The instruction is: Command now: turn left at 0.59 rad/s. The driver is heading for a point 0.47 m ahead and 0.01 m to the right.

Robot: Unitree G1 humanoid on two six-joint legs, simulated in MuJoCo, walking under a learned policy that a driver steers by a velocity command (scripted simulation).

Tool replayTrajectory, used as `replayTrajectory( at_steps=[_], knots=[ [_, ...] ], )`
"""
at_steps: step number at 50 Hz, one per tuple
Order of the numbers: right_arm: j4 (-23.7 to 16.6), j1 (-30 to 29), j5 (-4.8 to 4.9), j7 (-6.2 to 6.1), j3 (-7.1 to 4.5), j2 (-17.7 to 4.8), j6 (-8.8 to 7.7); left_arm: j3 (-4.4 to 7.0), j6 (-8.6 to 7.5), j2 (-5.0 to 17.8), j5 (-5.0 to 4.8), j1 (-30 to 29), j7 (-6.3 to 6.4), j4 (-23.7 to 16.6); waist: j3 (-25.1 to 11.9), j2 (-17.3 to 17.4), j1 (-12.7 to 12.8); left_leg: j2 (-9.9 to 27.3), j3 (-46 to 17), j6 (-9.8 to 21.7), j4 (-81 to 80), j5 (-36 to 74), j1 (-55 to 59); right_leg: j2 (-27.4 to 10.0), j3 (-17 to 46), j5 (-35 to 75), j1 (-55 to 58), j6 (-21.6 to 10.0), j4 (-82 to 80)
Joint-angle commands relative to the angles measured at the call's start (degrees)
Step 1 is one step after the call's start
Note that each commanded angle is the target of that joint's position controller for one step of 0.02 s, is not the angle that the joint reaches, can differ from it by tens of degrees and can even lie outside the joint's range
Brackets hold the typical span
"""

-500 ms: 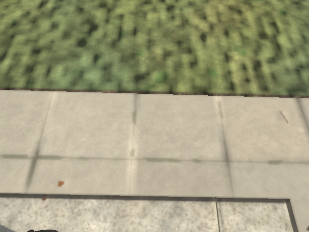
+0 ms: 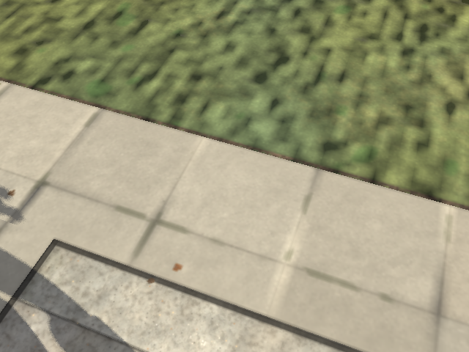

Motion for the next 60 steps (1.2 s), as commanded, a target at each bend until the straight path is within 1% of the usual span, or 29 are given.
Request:
replayTrajectory(
  at_steps=[1, 2, 3, 4, 5, 6, 8, 9, 11, 15, 22, 25, 26, 27, 28, 29, 31, 34, 37, 41, 43, 44, 45, 46, 47, 48, 51, 56, 60],
  knots=[
    [-3.9, 2.0, -0.12, 0.64, -1.92, -4.7, -0.72, 3.36, -0.69, 11.2, -1.37, -1.3, -0.11, -2.7, -7.9, -12.2, -1.4, -2.1, 4.4, 3.3, -14.1, 7.5, 6.3, -11.7, 7.0, 18.2, 7.3, -10.2, -3.1],
    [-2.9, 4.4, -0.3, 0.43, -2.42, -5.3, -0.76, 3.06, -0.8, 9.7, -1.53, 0.4, -0.22, -1.7, -8.0, -10.0, -2.1, -3.4, 4.0, 5.1, -19.6, 11.8, 12.0, -10.1, 4.7, 14.2, 4.0, -7.3, 0.8],
    [-3.0, 6.3, -0.36, -0.1, -3.57, -9.0, -1.01, 2.51, -0.86, 7.1, -0.35, 2.6, -0.52, -1.3, -7.9, 0.1, -1.6, 2.7, -6.3, 8.1, -23.0, 25.2, 20.8, -5.9, -0.9, 3.2, -5.7, -2.1, 11.8],
    [-4.8, 6.0, -0.89, -0.9, -4.59, -15.5, -1.35, 0.98, -0.91, 3.7, 2.8, 1.2, -0.83, -4.5, -7.1, 19.6, -0.1, 18.0, -27.0, 17.4, -22.2, 47.1, 26.6, 2.2, -2.9, -24.9, -23.2, 3.4, 29.3],
    [-5.0, 8.0, -3.33, -0.31, -4.17, -14.2, -2.68, 1.85, -1.4, 6.8, 1.55, -4.7, -0.24, -5.8, -11.7, 15.5, -5.9, 21.6, -31.3, 25.0, -25.4, 41.3, 22.1, 4.1, 6.6, -26.5, -24.6, 3.2, 38.4],
    [-4.4, 5.8, -3.52, -0.27, -3.46, -12.7, -3.61, 2.43, -1.24, 8.6, 0.13, -6.1, 0.09, -5.5, -8.6, 10.2, -4.6, 18.0, -26.4, 22.6, -26.2, 34.4, 19.8, 3.2, 8.2, -21.8, -24.9, 2.4, 41.3],
    [-4.5, 0.1, -0.92, -1.11, -2.34, -9.1, -3.77, 2.93, -0.64, 8.6, 0.58, -4.4, 0.89, -3.6, -6.3, 6.6, -1.8, 12.5, -20.7, 16.8, -25.6, 28.3, 17.1, 2.1, 9.1, -13.0, -24.6, 2.3, 38.9],
    [-4.7, -1.4, -0.55, -1.52, -2.0, -8.7, -3.51, 3.03, -0.57, 8.4, 0.85, -3.3, 0.92, -3.4, -6.5, 7.2, -0.8, 11.1, -19.3, 16.2, -25.5, 29.9, 14.9, 2.8, 8.8, -10.1, -22.2, 2.7, 39.1],
    [-4.5, -1.2, -1.1, -2.08, -1.68, -8.0, -3.24, 2.79, -0.9, 7.2, 0.54, -2.0, 0.41, -3.0, -8.1, 7.4, -0.3, 9.6, -18.4, 16.2, -25.3, 30.9, 14.5, 4.3, 8.3, -6.9, -19.7, 3.2, 38.5],
    [-3.8, 0.5, -0.82, -2.69, -2.13, -9.1, -3.02, 1.84, -1.26, 5.3, 0.26, -4.3, -0.06, -3.5, -8.1, 7.3, -1.6, 8.7, -20.8, 16.1, -24.6, 25.8, 16.5, 5.3, 9.1, -5.3, -18.0, 3.5, 25.9],
    [-3.3, -0.4, -1.22, -1.71, -1.6, -8.7, -2.27, 1.41, -1.93, 5.6, -0.51, -3.7, -1.62, -3.3, -7.6, 8.9, -2.9, 8.9, -25.9, 16.7, -22.4, 25.0, 12.7, 5.9, 8.1, -8.7, -6.5, 2.1, 12.2],
    [-2.9, -2.0, -0.48, -1.7, -0.65, -6.7, -2.14, 1.12, -2.74, 4.5, 0.0, -0.2, -2.47, -2.4, -7.4, 7.4, 0.1, 5.7, -25.2, 13.2, -19.8, 23.5, 10.2, 5.5, 7.3, 4.1, 4.1, -0.2, -5.6],
    [-2.6, 0.1, -1.11, -1.79, -0.19, -5.1, -2.46, 1.4, -2.91, 6.7, 1.07, 0.3, -2.36, -2.8, -8.0, 3.6, -0.8, 3.3, -23.0, 9.9, -17.1, 16.3, 6.9, 0.3, 11.5, 11.5, 9.4, -2.0, -7.0],
    [-2.4, 3.8, -1.97, -1.6, 0.33, -3.2, -3.06, 1.8, -2.8, 10.2, 2.14, -0.3, -2.17, -3.0, -9.2, -8.3, -4.6, -3.9, -14.2, 6.2, -10.9, 0.9, 1.9, -7.5, 20.3, 15.8, 12.4, -7.3, -7.6],
    [-2.9, 1.5, -2.16, -1.63, 0.18, -4.3, -3.44, 0.92, -2.91, 7.1, 2.47, -0.6, -2.27, -2.4, -7.8, -13.8, -3.4, -4.8, -9.4, 3.7, -9.3, -5.8, 1.1, -12.0, 27.4, 4.2, 7.3, -13.7, -11.8],
    [-2.7, -0.2, -1.97, -1.62, -0.44, -6.5, -3.69, 0.64, -3.06, 6.1, 1.69, -1.4, -2.25, -2.9, -5.5, -12.2, -1.9, -3.5, -7.5, 2.4, -5.6, -4.8, 0.7, -11.2, 28.1, -10.9, 6.2, -14.2, -14.6],
    [-3.2, -4.5, -1.28, -1.36, -1.2, -7.5, -4.04, 1.97, -2.84, 10.5, 0.41, 3.6, -1.49, -1.5, -0.4, -12.5, 1.8, -3.1, -4.5, 1.3, 4.1, -6.5, -8.4, -11.4, 31.2, -23.1, 8.4, -14.1, -18.2],
    [-2.0, -2.9, -0.39, -0.53, -0.87, -5.0, -5.3, 1.72, -3.19, 9.5, -0.5, 6.5, -0.8, -0.6, 1.1, -8.9, 1.7, -0.7, -3.8, 1.6, 7.2, -3.4, -14.6, -9.7, 28.1, -18.6, 13.1, -13.2, -18.4],
    [-1.7, -4.8, -0.49, 0.26, 0.35, -1.4, -7.02, 1.64, -3.19, 8.9, -0.77, 6.5, -1.16, -0.4, -0.4, -9.7, 2.4, -1.2, -0.1, 2.2, -2.5, -0.2, -5.9, -5.9, 20.5, -9.8, 10.1, -12.1, -17.9],
    [0.0, -1.5, -0.02, 1.12, 0.03, -2.3, -8.0, 1.92, -2.71, 10.5, -2.0, 7.2, -2.24, 0.2, -1.0, -9.3, 0.0, -3.2, 2.7, 3.9, -18.0, 7.3, 9.9, -5.6, 18.4, -8.1, 2.1, -12.8, -14.9],
    [2.3, 6.0, 0.1, 0.63, -0.94, -3.9, -8.15, 0.94, -2.74, 7.9, -1.87, 7.0, -2.59, 0.3, -2.9, -7.0, -4.1, -2.1, 1.0, 5.1, -22.1, 10.7, 24.4, -3.7, 18.2, -8.7, -6.2, -10.2, -9.5],
    [3.2, 13.6, -0.15, -0.16, -1.69, -6.4, -8.32, -0.4, -3.23, 3.7, -1.16, 4.6, -2.92, -0.8, -5.8, -2.0, -7.8, 6.2, -8.5, 7.0, -24.7, 5.9, 34.3, 0.8, 14.5, -11.5, -14.1, -6.4, 2.4],
    [3.7, 18.2, -1.49, -0.4, -3.26, -13.7, -8.27, -1.47, -4.33, 0.3, -1.3, 3.8, -2.57, -3.9, -8.0, 13.6, -8.4, 19.5, -29.3, 13.5, -31.1, -7.9, 38.8, 6.6, 7.0, -17.2, -26.6, -3.0, 20.9],
    [4.3, 18.4, -2.0, -0.15, -3.17, -12.4, -8.94, 0.12, -5.0, 6.1, -2.6, 3.1, -1.98, -4.3, -4.8, 11.3, -8.8, 23.5, -37.4, 18.6, -34.1, -16.2, 32.7, 4.9, 11.6, -19.4, -30.8, -2.9, 32.3],
    [4.2, 15.2, -1.49, -0.17, -1.79, -8.4, -9.63, 0.99, -5.12, 8.3, -3.09, 4.1, -2.17, -3.6, -0.1, 9.8, -6.7, 21.0, -32.8, 17.4, -34.8, -18.1, 31.1, 3.2, 13.6, -14.1, -34.1, -3.7, 36.2],
    [3.9, 12.5, -1.43, -0.18, -1.09, -6.2, -10.08, 1.13, -5.01, 8.2, -2.78, 4.9, -2.42, -2.4, 1.6, 9.3, -5.3, 18.1, -26.8, 15.4, -35.4, -13.0, 29.5, 2.3, 13.3, -9.2, -34.3, -3.9, 37.2],
    [4.2, 9.3, -1.95, -0.29, -0.38, -3.8, -10.49, 0.96, -4.52, 5.8, -1.88, 4.5, -3.14, -1.3, 2.8, 6.6, -3.5, 13.4, -12.2, 12.0, -36.9, 9.1, 25.1, 0.9, 12.8, 1.3, -31.5, -3.1, 36.1],
    [6.4, 9.5, -2.05, -0.77, -0.49, -4.5, -10.66, -0.04, -3.85, 3.3, -1.48, 0.3, -3.8, -3.1, 3.3, 4.1, -3.5, 11.6, 0.0, 11.9, -38.2, 24.5, 21.7, 1.3, 10.3, 11.9, -29.1, -0.7, 25.8],
    [8.9, 12.0, -1.36, -1.33, -0.72, -6.5, -10.12, -1.28, -4.18, 1.4, -1.35, -7.9, -5.51, -6.1, 5.7, 3.0, -6.0, 12.3, 5.4, 11.1, -39.1, 27.2, 21.4, 1.6, 4.4, 17.3, -24.2, -2.2, 13.0]
  ],
)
